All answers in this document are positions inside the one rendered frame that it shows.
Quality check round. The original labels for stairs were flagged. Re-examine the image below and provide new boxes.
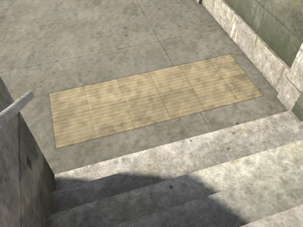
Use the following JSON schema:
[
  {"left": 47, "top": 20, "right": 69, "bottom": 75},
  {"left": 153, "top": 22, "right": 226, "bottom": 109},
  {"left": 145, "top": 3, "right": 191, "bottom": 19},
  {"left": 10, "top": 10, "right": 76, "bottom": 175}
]
[{"left": 45, "top": 110, "right": 303, "bottom": 227}]

